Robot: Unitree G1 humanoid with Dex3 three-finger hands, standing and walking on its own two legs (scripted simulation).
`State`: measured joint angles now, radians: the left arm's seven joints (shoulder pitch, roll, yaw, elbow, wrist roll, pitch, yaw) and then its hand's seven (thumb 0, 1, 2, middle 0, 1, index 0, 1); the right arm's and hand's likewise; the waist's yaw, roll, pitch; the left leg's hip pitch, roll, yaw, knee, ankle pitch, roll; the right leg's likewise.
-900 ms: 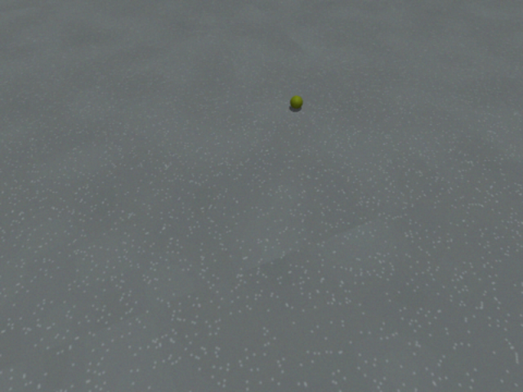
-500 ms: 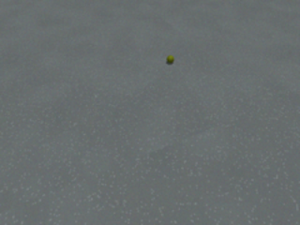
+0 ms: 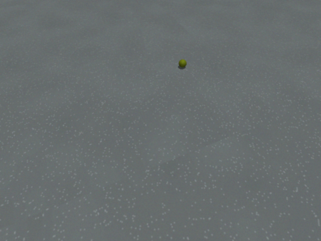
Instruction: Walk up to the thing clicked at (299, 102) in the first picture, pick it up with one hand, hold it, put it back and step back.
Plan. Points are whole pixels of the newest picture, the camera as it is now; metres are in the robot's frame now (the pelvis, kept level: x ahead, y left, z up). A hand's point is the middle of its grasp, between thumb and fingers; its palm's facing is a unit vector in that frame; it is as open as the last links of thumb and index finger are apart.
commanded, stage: stand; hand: left
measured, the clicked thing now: (182, 63) +1.82 -0.16 -0.74
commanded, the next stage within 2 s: walk up in 0.22 s
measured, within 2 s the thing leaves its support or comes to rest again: neither
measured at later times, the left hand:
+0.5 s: hand (85, 231) +0.16 +0.24 -0.13, palm faces -0.14 -0.91 -0.39, open 7.4 cm
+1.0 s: hand (130, 178) +0.32 +0.13 -0.16, palm faces -0.14 -0.93 -0.34, open 7.4 cm
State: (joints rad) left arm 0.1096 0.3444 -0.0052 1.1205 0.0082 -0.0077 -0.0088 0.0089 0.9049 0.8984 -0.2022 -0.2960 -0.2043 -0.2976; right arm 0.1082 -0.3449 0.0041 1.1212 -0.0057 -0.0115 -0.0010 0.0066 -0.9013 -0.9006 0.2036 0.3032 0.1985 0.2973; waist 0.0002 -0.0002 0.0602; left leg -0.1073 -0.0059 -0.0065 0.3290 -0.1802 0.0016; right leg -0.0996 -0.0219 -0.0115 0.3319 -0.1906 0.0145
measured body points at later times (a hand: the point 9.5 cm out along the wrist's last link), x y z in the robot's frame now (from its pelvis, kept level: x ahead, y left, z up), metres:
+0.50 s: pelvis +0.05 -0.05 -0.01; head +0.04 -0.06 +0.44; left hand +0.17 +0.28 -0.11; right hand +0.05 -0.39 -0.13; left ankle +0.00 +0.12 -0.75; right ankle +0.13 -0.21 -0.72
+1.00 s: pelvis +0.27 -0.14 -0.01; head +0.29 -0.14 +0.43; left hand +0.33 +0.18 -0.13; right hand +0.33 -0.47 -0.12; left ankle +0.45 +0.00 -0.72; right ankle +0.16 -0.23 -0.75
